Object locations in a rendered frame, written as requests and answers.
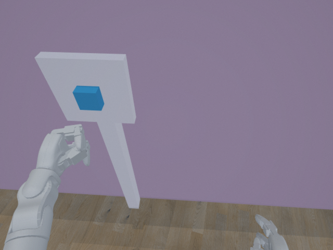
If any button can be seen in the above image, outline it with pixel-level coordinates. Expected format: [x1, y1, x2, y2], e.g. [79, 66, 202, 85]
[73, 86, 104, 111]

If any panel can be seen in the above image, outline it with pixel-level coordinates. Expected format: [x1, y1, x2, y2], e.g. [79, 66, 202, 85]
[35, 52, 140, 209]

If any robot right hand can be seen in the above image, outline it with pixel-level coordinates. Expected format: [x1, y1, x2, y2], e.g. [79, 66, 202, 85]
[250, 214, 289, 250]

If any robot left forearm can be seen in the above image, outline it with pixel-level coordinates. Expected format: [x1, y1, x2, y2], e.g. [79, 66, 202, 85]
[3, 168, 61, 250]

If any robot left hand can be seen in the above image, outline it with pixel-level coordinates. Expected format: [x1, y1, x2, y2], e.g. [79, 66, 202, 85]
[36, 124, 90, 177]

